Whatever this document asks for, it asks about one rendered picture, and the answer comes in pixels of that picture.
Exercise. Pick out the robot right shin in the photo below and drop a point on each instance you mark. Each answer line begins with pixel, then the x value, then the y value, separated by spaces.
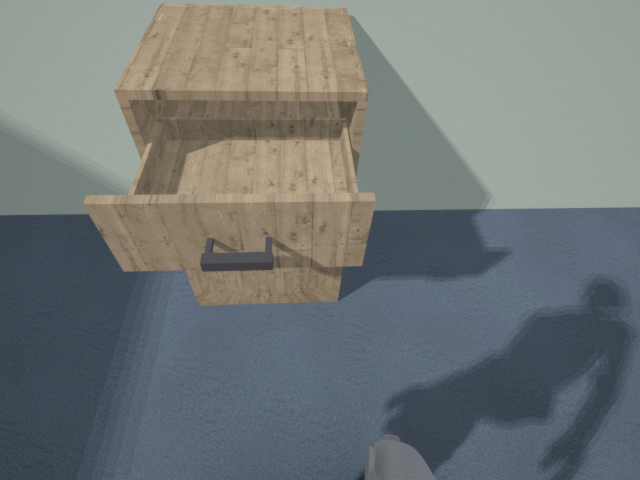
pixel 390 437

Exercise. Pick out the handle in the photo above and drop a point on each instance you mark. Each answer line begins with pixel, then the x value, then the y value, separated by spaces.
pixel 236 261

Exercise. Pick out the drawer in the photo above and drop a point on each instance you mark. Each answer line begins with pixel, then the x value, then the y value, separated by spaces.
pixel 239 180

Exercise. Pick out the right robot thigh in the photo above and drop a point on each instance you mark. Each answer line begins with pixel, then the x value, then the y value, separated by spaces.
pixel 394 460

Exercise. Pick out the cabinet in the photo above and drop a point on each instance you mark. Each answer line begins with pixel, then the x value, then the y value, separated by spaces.
pixel 206 60

